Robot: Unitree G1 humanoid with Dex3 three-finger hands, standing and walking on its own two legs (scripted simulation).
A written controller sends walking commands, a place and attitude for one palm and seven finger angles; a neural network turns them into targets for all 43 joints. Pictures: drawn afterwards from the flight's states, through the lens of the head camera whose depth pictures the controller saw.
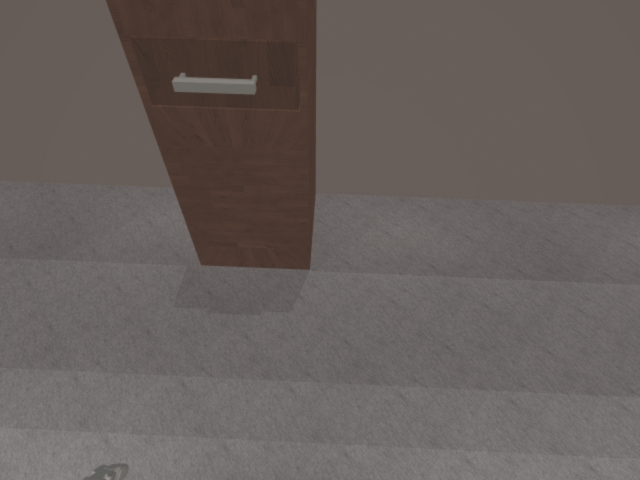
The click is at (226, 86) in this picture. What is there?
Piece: drawer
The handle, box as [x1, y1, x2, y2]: [172, 73, 256, 94]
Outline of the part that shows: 172,80 174,91 254,94 256,89 256,75 253,75 251,79 228,79 186,77 184,73 181,73 178,77 174,77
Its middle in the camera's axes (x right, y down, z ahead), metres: -0.26 -0.38 +0.94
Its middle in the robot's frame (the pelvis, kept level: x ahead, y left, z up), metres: +0.96 +0.31 +0.02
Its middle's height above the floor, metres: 0.79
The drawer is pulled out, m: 0.00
